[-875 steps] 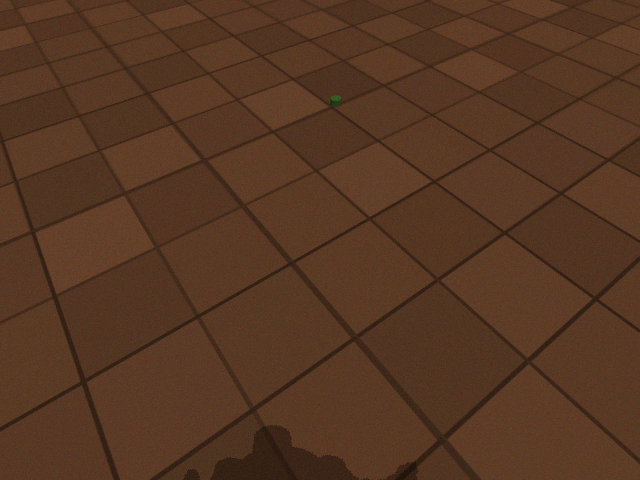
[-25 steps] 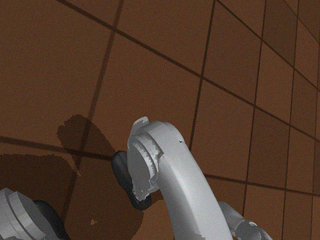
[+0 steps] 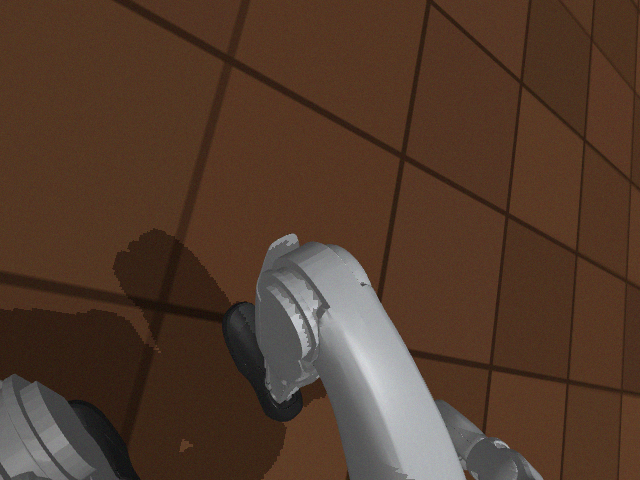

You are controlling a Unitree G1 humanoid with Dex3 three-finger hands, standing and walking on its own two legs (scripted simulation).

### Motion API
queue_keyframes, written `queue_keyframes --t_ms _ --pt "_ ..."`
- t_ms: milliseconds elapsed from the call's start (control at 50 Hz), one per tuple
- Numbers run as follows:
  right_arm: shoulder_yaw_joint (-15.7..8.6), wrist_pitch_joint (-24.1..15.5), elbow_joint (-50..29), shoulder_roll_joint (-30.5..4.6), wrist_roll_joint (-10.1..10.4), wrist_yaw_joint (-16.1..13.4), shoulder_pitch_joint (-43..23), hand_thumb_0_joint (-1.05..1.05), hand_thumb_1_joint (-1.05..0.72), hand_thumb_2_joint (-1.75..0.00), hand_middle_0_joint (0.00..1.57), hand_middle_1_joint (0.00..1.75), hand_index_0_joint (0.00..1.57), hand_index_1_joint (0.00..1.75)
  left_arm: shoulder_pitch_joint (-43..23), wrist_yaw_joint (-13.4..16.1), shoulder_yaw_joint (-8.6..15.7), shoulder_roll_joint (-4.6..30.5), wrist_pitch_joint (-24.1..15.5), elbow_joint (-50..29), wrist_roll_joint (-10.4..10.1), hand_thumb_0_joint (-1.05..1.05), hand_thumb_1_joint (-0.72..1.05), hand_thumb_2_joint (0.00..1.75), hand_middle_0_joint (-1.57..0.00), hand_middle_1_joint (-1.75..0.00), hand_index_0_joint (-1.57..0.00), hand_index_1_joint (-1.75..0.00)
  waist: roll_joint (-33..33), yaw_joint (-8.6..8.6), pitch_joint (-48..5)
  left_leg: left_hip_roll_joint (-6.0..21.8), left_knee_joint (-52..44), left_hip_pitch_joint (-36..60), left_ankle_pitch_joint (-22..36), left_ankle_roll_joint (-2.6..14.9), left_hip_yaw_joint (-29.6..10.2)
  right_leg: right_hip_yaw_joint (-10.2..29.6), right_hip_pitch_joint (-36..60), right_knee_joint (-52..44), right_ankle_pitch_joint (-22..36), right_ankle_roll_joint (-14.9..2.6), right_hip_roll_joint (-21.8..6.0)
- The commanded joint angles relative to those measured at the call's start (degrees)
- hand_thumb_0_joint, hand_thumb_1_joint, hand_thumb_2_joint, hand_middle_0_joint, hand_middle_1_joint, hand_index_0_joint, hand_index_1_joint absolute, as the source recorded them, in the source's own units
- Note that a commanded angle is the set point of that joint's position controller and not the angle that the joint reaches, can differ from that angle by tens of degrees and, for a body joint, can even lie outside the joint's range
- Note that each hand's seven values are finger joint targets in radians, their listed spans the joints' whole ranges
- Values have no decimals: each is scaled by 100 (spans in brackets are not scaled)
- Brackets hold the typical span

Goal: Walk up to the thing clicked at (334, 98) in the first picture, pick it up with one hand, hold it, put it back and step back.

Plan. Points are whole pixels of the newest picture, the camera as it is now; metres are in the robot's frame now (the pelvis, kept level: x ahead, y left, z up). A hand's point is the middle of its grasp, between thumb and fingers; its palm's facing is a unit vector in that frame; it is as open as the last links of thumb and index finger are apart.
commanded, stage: close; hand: left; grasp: from above
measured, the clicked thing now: out of the picture +0.50 +0.39 -0.29
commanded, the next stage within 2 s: settle in 1.24 s
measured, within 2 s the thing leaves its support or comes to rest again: leaves its support in 1.62 s
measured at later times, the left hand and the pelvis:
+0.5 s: hand out of the picture +0.46 +0.37 -0.25, palm faces -0.44 -0.16 -0.88, open 12.5 cm; pelvis +0.00 +0.00 +0.00, yaw +0 degrees
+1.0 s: hand out of the picture +0.47 +0.37 -0.25, palm faces -0.43 -0.16 -0.89, open 9.1 cm; pelvis +0.00 +0.00 +0.00, yaw +0 degrees
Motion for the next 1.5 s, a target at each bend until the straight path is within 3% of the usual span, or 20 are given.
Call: queue_keyframes --t_ms 0,40,80,260,300,420,440,480,600,700,780,820,960,1100,1180,1260,1320,1380,1440,1480 --pt "-511 54 231 -1906 35 -93 1231 0 -89 -90 20 30 20 30 -1223 93 19 1340 4 -775 -111 0 -40 90 -14 -100 -14 -99 3569 -331 -3915 226 -1391 3315 1889 -146 292 -419 2153 -1117 1736 -324 195" --pt "-504 95 233 -1909 44 -87 1178 0 -89 -90 20 30 20 30 -1311 66 107 1503 -20 -1039 -150 0 -39 88 -15 -98 -16 -97 3841 -264 -4122 266 -1391 3578 2207 -186 266 -419 2134 -1099 1843 -335 190" --pt "-504 116 166 -1932 38 -78 1209 0 -89 -90 20 30 20 30 -1139 43 -9 1284 0 -805 -158 0 -37 88 -17 -97 -17 -96 3588 -371 -3914 235 -1325 3433 2210 -140 278 -424 2164 -1107 1890 -328 205" --pt "-439 185 71 -1946 8 -109 1169 0 -89 -90 20 30 20 30 -1117 94 192 1645 -49 -887 -51 0 -31 83 -22 -91 -22 -90 3610 -267 -3865 233 -1419 3281 1867 -139 292 -428 2221 -1122 1650 -359 217" --pt "-477 173 18 -1964 4 -122 1126 0 -89 -90 20 30 20 30 -1033 110 125 1471 -55 -664 -83 0 -31 83 -22 -90 -23 -90 3429 -334 -3735 206 -1403 3073 1600 -107 317 -440 2204 -1169 1506 -361 244" --pt "-454 131 81 -1951 -6 -143 1124 0 -89 -90 20 30 20 30 -1038 163 19 1361 -74 -576 -87 0 -20 82 -30 -90 -31 -89 3485 -383 -3596 237 -1464 3122 1468 -141 246 -481 2033 -1135 1396 -353 237" --pt "-456 114 128 -1953 3 -137 1171 0 -89 -90 20 30 20 30 -1231 157 61 1397 -99 -908 -98 0 -18 81 -31 -90 -32 -89 3614 -385 -3636 233 -1446 3164 1561 -157 241 -480 1999 -1123 1471 -351 211" --pt "-451 102 96 -1943 -13 -147 1099 0 -89 -90 20 30 20 30 -1075 194 11 1373 -57 -597 -95 0 -15 81 -34 -89 -35 -88 3398 -362 -3642 230 -1415 2996 1439 -119 289 -477 2148 -1166 1462 -339 245" --pt "-495 68 205 -1954 13 -138 1156 0 -89 -90 20 30 20 30 -1269 200 74 1460 -80 -944 -152 0 -3 73 -40 -88 -43 -84 3552 -317 -3875 234 -1377 3166 1693 -131 305 -452 2193 -1168 1637 -326 230" --pt "-476 71 231 -1936 8 -85 1207 0 -89 -90 20 30 20 30 -1151 156 8 1261 10 -710 -118 0 5 66 -44 -85 -49 -80 3573 -392 -3677 257 -1416 3236 1934 -184 211 -501 1986 -1098 1690 -339 201" --pt "-511 91 158 -1976 28 -82 1141 0 -89 -90 20 30 20 30 -1159 131 101 1464 25 -758 -108 0 12 62 -48 -85 -54 -79 3633 -286 -3798 253 -1425 3335 1878 -176 223 -487 1995 -1097 1623 -364 223" --pt "-489 93 162 -1938 -3 -72 1176 0 -89 -90 20 30 20 30 -1092 110 53 1314 32 -743 -135 0 16 61 -51 -84 -57 -78 3605 -350 -3804 236 -1385 3300 1969 -156 267 -461 2122 -1129 1729 -343 208" --pt "-460 113 172 -1955 -11 -70 1277 0 -90 -90 20 30 20 30 -1156 66 95 1379 -11 -865 -154 0 27 54 -58 -81 -65 -73 3610 -376 -3748 234 -1355 3250 2011 -161 272 -464 2127 -1139 1742 -354 212" --pt "-436 146 112 -1987 -3 -120 1164 0 -90 -90 20 30 20 30 -1109 31 76 1488 -35 -754 -126 0 42 50 -67 -80 -77 -71 3564 -310 -3650 240 -1456 3217 1670 -169 218 -502 1999 -1132 1461 -363 211" --pt "-433 143 60 -1969 11 -134 1078 0 -90 -90 20 30 20 30 -990 11 -16 1330 -28 -657 -173 0 48 52 -74 -77 -81 -69 3316 -345 -3558 216 -1409 2959 1518 -127 266 -471 2097 -1163 1444 -359 231" --pt "-446 141 127 -1940 27 -157 1144 0 -90 -90 20 30 20 30 -1109 26 55 1509 -48 -846 -181 0 54 52 -80 -75 -87 -67 3349 -301 -3699 209 -1399 2921 1422 -94 341 -433 2227 -1214 1444 -329 254" --pt "-452 128 111 -1958 27 -162 1112 0 -90 -90 20 30 20 30 -962 31 -41 1296 -49 -646 -203 0 60 56 -86 -75 -92 -68 3209 -342 -3556 219 -1395 2905 1436 -110 287 -463 2149 -1204 1424 -342 244" --pt "-471 135 200 -1921 31 -152 1227 0 -90 -90 20 30 20 30 -1277 25 79 1524 -36 -1063 -136 0 50 50 -80 -74 -89 -65 3670 -285 -3899 243 -1411 3339 1859 -149 263 -447 2084 -1129 1653 -334 224" --pt "-488 146 133 -1957 39 -135 1151 0 -91 -90 20 30 20 30 -1069 1 9 1325 13 -724 -173 0 50 52 -84 -70 -90 -64 3447 -339 -3713 239 -1420 3150 1692 -154 233 -489 1998 -1149 1531 -359 222" --pt "-529 177 153 -1946 33 -140 1191 0 -90 -90 20 30 20 30 -1369 7 153 1556 14 -1098 -120 0 51 49 -83 -70 -90 -63 3815 -257 -4000 252 -1494 3440 1824 -201 215 -489 2004 -1114 1569 -382 217"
